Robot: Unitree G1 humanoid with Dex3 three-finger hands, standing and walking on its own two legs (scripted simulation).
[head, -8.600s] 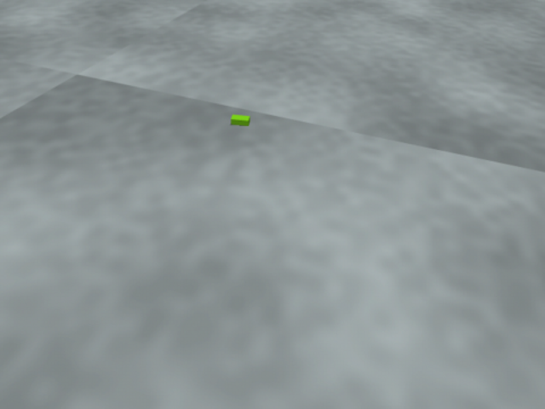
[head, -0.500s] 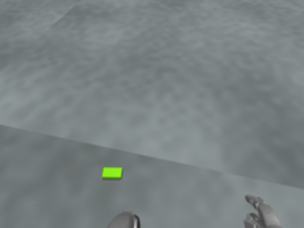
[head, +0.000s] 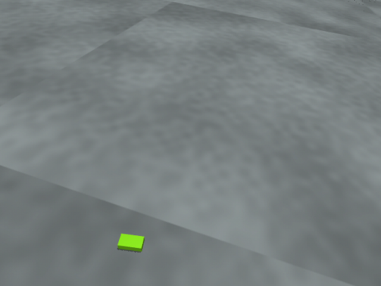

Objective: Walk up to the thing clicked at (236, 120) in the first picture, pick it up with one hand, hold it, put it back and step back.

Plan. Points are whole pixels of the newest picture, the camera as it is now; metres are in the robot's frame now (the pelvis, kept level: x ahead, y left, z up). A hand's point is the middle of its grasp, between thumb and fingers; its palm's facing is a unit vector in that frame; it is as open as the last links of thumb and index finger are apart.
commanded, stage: walk up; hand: left
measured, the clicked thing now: (131, 242) +0.56 +0.22 -0.75
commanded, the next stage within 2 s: none
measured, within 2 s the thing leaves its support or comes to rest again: neither
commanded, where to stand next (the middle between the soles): +0.11 -0.01 m, yaw -4 degrees
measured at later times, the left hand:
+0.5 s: hand out of the picture +0.10 +0.29 -0.15, palm faces +0.00 -0.90 -0.44, open 7.4 cm
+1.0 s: hand (88, 259) +0.26 +0.23 -0.16, palm faces -0.16 -0.93 -0.34, open 7.4 cm
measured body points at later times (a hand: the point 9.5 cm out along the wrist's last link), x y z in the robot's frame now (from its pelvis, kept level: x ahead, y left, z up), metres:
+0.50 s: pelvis +0.06 -0.01 -0.02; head +0.06 -0.01 +0.43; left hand +0.10 +0.33 -0.12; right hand +0.11 -0.33 -0.13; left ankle +0.07 +0.11 -0.73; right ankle +0.15 -0.17 -0.74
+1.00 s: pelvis +0.12 +0.00 -0.01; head +0.17 -0.01 +0.43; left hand +0.27 +0.28 -0.13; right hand +0.14 -0.31 -0.14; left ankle +0.09 +0.12 -0.71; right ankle +0.18 -0.11 -0.74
